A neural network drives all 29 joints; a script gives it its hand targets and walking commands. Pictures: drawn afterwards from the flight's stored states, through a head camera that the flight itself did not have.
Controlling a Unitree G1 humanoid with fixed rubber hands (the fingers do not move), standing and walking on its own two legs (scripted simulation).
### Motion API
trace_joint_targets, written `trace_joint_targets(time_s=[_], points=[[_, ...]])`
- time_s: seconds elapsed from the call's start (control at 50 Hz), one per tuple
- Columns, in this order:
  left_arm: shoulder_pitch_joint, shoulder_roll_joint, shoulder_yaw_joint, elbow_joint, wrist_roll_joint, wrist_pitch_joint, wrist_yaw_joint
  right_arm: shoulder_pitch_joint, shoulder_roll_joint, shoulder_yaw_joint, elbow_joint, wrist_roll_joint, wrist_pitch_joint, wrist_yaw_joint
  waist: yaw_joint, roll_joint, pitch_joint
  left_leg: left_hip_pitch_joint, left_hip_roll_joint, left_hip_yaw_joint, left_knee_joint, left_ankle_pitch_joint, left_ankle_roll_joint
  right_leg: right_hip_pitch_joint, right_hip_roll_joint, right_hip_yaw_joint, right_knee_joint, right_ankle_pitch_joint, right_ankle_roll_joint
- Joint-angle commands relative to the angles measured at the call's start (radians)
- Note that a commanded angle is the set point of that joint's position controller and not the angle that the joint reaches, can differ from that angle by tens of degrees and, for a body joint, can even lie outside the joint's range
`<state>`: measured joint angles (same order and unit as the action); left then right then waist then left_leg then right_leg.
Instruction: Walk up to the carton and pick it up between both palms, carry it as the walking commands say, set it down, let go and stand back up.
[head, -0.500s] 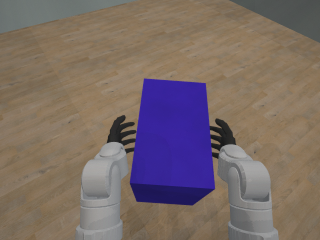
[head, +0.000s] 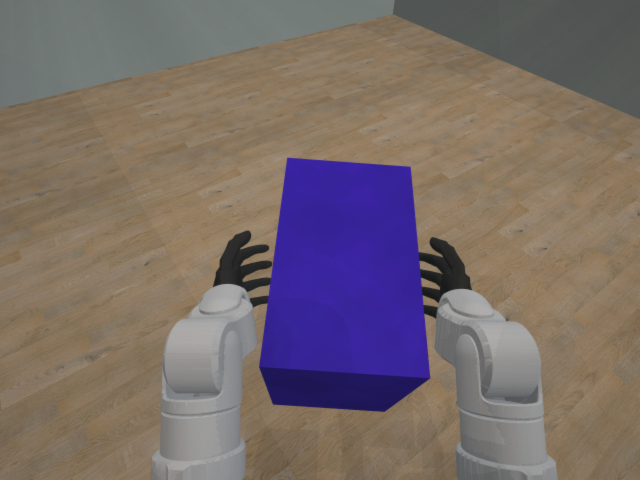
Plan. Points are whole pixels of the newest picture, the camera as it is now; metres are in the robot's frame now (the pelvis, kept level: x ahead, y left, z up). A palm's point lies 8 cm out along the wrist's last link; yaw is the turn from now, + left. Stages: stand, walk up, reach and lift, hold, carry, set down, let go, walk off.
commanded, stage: carry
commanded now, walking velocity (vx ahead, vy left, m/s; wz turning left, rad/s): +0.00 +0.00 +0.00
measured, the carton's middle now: (338, 291) +0.36 +0.01 +0.05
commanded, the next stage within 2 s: hold in 1.32 s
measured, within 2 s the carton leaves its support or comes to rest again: neither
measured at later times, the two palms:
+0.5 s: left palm (201, 357) +0.23 +0.15 +0.11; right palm (448, 360) +0.23 -0.10 +0.11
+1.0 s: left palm (217, 352) +0.25 +0.14 +0.08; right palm (441, 356) +0.25 -0.10 +0.08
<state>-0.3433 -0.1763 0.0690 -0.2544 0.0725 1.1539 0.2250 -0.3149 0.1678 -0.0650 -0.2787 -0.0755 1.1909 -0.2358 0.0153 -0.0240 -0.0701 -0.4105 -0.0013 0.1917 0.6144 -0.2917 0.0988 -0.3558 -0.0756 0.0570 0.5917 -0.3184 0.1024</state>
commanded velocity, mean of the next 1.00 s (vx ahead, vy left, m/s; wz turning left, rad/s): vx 0.00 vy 0.00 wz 0.00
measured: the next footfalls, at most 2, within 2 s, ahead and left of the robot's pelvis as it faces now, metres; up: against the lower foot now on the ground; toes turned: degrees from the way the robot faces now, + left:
none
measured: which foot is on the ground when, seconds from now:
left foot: down 0.00-1.00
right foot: down 0.00-1.00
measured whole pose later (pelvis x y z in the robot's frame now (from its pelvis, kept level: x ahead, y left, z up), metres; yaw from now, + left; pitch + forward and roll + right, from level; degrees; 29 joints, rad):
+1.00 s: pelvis -0.05 +0.00 +0.00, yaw +1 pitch +1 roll -1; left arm -0.34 -0.18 0.11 -0.03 0.14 1.00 0.19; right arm -0.31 0.17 -0.07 0.01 -0.08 1.00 -0.23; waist 0.02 -0.02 -0.03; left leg -0.41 0.00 0.17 0.60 -0.21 0.11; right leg -0.35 -0.06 0.06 0.59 -0.26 0.07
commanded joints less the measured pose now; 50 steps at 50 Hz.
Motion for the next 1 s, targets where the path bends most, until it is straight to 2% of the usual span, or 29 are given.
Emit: trace_joint_targets(time_s=[0.0,0.1,0.2,0.26,0.34,0.44,0.56,0.74,0.84,0.92,0.98], points=[[-0.264,-0.966,-0.527,-0.067,-0.229,-0.001,-0.167,-0.327,1.018,0.523,-0.028,0.289,-0.038,0.185,-0.004,-0.028,-0.417,0.238,0.16,-0.239,-0.143,0.376,-0.039,0.207,-0.056,-0.057,-0.056,0.239,-0.06],[-0.27,-0.935,-0.491,0.021,-0.203,0.015,-0.168,-0.346,0.975,0.492,0.035,0.259,-0.028,0.18,0.002,-0.001,-0.318,0.154,0.169,-0.281,-0.231,0.104,-0.031,0.146,-0.029,-0.059,-0.072,0.086,-0.071],[-0.291,-0.91,-0.452,0.104,-0.183,0.014,-0.168,-0.375,0.938,0.453,0.086,0.229,-0.035,0.175,0.005,0.028,-0.234,0.066,0.182,-0.324,-0.321,-0.174,-0.026,0.098,0.004,-0.073,-0.061,0.013,-0.081],[-0.32,-0.922,-0.45,0.097,-0.195,0.004,-0.168,-0.406,0.945,0.45,0.07,0.234,-0.047,0.171,0.006,0.045,-0.211,0.03,0.187,-0.339,-0.35,-0.273,-0.026,0.087,0.019,-0.082,-0.057,-0.002,-0.088],[-0.337,-0.924,-0.432,0.11,-0.2,-0.015,-0.168,-0.424,0.941,0.428,0.078,0.229,-0.067,0.167,0.008,0.059,-0.22,0.017,0.186,-0.34,-0.36,-0.33,-0.026,0.094,0.036,-0.093,-0.056,0.003,-0.096],[-0.347,-0.914,-0.416,0.124,-0.201,-0.051,-0.17,-0.43,0.932,0.407,0.097,0.221,-0.105,0.167,0.008,0.062,-0.247,0.035,0.181,-0.332,-0.347,-0.329,-0.028,0.109,0.043,-0.088,-0.07,0.022,-0.106],[-0.356,-0.917,-0.415,0.12,-0.214,-0.088,-0.174,-0.444,0.93,0.4,0.083,0.226,-0.146,0.164,0.006,0.055,-0.284,0.08,0.176,-0.324,-0.318,-0.264,-0.024,0.119,0.036,-0.066,-0.087,0.057,-0.117],[-0.325,-0.872,-0.386,0.181,-0.192,-0.127,-0.18,-0.423,0.893,0.379,0.138,0.207,-0.185,0.166,0.0,0.025,-0.325,0.149,0.167,-0.304,-0.254,-0.063,-0.015,0.122,0.004,-0.028,-0.098,0.15,-0.121],[-0.331,-0.818,-0.329,0.262,-0.163,-0.184,-0.187,-0.445,0.837,0.324,0.203,0.179,-0.245,0.171,-0.003,0.026,-0.347,0.18,0.162,-0.291,-0.221,0.059,-0.014,0.123,-0.001,-0.025,-0.084,0.196,-0.119],[-0.354,-0.848,-0.363,0.207,-0.189,-0.218,-0.19,-0.475,0.855,0.348,0.144,0.202,-0.28,0.172,-0.004,0.04,-0.361,0.188,0.167,-0.294,-0.222,0.066,-0.012,0.121,0.003,-0.033,-0.074,0.177,-0.119],[-0.341,-0.858,-0.377,0.206,-0.187,-0.226,-0.192,-0.46,0.862,0.357,0.149,0.2,-0.286,0.175,-0.005,0.05,-0.375,0.188,0.172,-0.302,-0.232,0.042,-0.01,0.126,0.008,-0.04,-0.07,0.158,-0.119]])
